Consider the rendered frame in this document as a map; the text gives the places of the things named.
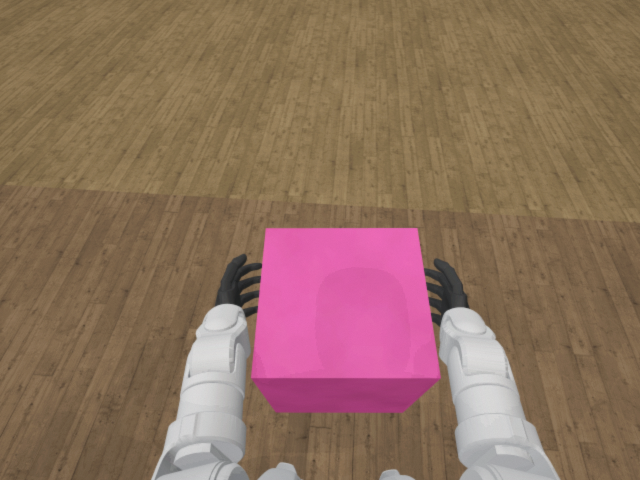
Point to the robot right hand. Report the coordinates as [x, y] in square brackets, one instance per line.
[451, 292]

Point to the robot left hand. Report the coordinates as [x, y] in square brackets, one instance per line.
[231, 287]

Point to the left robot upper arm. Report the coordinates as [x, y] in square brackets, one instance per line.
[221, 470]

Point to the right robot forearm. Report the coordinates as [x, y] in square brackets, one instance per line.
[492, 427]

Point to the left robot shin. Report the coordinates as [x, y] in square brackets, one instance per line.
[286, 466]

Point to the left robot forearm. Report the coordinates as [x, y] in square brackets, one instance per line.
[209, 426]

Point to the carton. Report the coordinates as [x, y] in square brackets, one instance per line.
[343, 322]

